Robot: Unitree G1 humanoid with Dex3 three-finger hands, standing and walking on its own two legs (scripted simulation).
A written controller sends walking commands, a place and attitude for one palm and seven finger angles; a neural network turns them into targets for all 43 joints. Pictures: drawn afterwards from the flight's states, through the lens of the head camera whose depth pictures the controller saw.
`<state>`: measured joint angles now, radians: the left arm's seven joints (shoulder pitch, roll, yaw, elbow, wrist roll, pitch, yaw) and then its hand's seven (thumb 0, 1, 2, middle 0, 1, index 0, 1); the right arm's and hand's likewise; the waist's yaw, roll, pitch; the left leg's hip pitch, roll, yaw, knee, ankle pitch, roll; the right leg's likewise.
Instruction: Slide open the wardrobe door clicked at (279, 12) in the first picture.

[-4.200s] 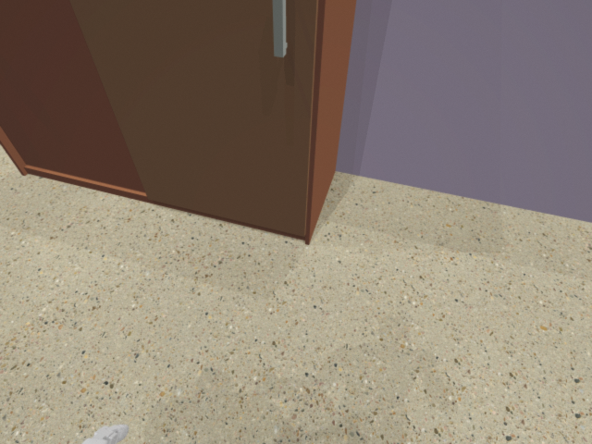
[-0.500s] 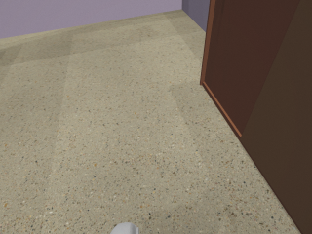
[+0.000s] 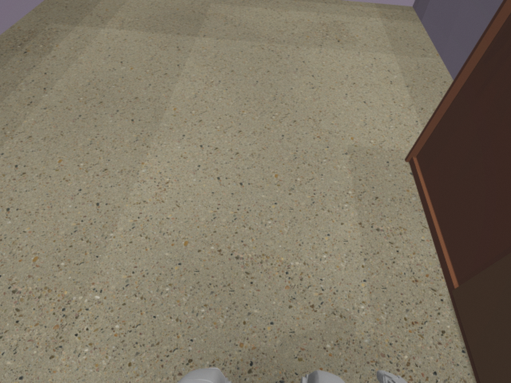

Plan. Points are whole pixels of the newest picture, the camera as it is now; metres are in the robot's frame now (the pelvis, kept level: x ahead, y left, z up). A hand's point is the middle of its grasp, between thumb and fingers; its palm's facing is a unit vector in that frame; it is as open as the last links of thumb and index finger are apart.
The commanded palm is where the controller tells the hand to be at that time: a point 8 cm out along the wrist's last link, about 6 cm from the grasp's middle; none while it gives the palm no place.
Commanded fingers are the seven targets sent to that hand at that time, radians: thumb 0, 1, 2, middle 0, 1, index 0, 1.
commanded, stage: turn to face it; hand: right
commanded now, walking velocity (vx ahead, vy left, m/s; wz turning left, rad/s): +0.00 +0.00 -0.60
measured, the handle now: out of the picture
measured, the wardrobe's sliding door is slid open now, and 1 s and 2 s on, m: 0.00 0.00 0.00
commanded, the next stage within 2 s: none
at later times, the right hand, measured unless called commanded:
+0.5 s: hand out of the picture +0.02 -0.27 -0.16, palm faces +0.30 +0.93 -0.22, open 7.4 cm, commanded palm none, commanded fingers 0.00 -0.90 -0.90 0.20 0.30 0.20 0.30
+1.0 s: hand out of the picture +0.00 -0.19 -0.12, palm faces +0.53 +0.80 -0.28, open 7.4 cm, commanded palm none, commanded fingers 0.00 -0.90 -0.90 0.20 0.30 0.20 0.30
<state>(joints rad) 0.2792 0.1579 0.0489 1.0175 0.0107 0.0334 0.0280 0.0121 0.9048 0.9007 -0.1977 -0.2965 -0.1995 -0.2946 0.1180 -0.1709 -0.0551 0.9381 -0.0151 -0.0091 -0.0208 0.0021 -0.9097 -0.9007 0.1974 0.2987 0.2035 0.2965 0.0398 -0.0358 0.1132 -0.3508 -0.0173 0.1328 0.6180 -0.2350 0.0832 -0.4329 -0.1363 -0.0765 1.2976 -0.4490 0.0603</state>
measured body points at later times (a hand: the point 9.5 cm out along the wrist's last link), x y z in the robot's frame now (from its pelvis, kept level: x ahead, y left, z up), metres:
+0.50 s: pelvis +0.01 -0.06 +0.02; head +0.05 -0.10 +0.47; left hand +0.10 +0.17 -0.12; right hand +0.00 -0.32 -0.14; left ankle +0.03 +0.11 -0.63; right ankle +0.01 -0.13 -0.72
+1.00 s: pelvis +0.01 +0.02 +0.02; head +0.04 +0.05 +0.47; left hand +0.21 +0.23 -0.14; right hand -0.03 -0.24 -0.10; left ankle +0.06 +0.12 -0.72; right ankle -0.06 -0.10 -0.63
